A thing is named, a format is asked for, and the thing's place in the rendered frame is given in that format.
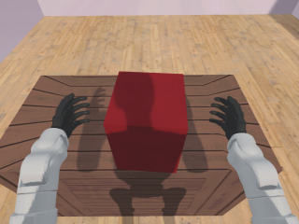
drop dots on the robot left forearm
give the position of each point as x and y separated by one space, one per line
39 179

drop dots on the pedestal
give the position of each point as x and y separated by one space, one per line
90 185

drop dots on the robot left hand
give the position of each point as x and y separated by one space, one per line
65 115

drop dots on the robot right forearm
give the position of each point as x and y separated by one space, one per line
260 182

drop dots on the robot right hand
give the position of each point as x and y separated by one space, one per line
233 118

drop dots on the carton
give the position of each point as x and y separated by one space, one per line
146 121

